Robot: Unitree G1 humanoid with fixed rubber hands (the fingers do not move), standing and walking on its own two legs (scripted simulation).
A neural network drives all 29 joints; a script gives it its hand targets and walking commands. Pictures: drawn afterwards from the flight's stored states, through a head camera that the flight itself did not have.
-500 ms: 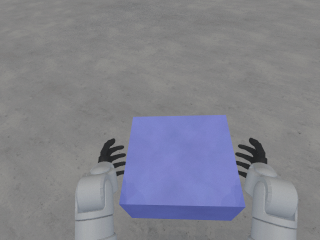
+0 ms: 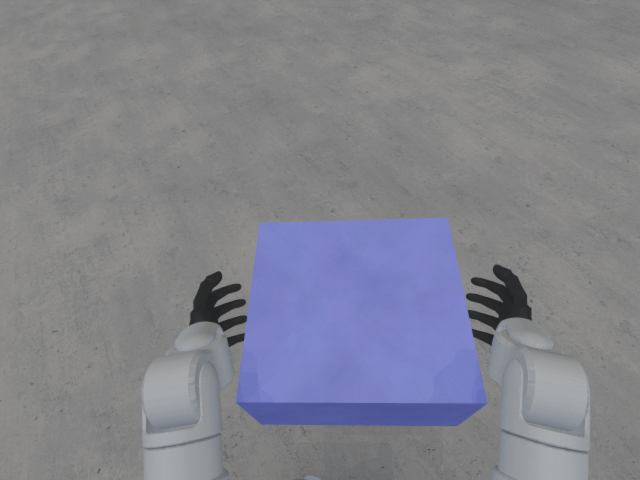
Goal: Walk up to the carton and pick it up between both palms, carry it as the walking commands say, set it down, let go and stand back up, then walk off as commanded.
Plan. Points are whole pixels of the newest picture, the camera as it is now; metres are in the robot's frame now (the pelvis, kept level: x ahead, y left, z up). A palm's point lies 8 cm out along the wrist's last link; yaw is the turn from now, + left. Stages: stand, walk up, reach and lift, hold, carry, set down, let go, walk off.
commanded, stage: carry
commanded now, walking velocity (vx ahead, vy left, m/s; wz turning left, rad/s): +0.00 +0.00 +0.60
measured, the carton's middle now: (354, 320) +0.34 +0.01 -0.02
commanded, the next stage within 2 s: none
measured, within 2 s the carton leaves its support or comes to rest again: neither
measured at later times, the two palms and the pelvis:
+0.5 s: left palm (61, 462) +0.13 +0.30 +0.06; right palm (370, 339) +0.28 -0.01 +0.06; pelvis -0.05 +0.04 +0.00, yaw +20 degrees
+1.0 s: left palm out of the picture -0.01 +0.32 +0.07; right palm (314, 412) +0.19 +0.05 +0.08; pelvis -0.13 +0.03 +0.00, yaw +38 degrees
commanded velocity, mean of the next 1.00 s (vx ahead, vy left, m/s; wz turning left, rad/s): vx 0.00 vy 0.00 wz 0.60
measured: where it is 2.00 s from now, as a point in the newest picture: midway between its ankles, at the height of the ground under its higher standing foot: outside the picture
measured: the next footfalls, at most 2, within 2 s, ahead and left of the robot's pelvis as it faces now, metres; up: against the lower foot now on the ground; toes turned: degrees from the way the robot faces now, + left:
left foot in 0.32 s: -0.02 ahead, +0.17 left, +0.00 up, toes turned +18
right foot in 0.64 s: +0.06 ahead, -0.06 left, +0.00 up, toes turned +18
